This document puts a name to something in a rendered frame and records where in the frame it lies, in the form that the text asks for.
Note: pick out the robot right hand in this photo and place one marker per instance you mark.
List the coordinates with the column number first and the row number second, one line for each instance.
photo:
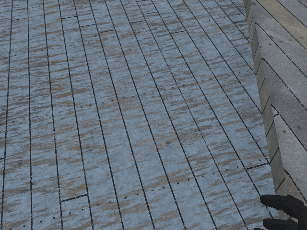
column 289, row 205

